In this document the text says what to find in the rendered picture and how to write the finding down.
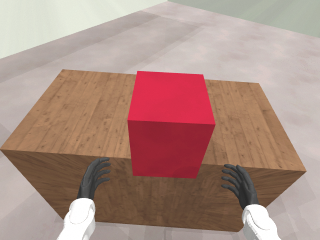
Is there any robot left hand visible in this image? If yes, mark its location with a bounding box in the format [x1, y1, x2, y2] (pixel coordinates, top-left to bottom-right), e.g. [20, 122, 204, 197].
[76, 157, 111, 200]

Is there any carton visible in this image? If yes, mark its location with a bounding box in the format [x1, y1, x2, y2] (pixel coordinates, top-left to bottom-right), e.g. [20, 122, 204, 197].
[127, 71, 216, 179]

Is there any pedestal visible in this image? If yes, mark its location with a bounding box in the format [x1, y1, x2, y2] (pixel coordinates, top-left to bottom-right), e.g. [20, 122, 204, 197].
[0, 69, 307, 232]

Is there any robot left forearm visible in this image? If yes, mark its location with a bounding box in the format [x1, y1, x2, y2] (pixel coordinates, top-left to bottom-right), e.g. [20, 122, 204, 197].
[57, 198, 96, 240]

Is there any robot right hand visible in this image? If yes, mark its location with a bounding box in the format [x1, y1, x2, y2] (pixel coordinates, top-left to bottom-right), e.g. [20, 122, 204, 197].
[221, 164, 260, 210]

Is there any robot right forearm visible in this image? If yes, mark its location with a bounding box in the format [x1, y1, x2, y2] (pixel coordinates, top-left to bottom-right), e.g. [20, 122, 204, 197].
[241, 204, 281, 240]

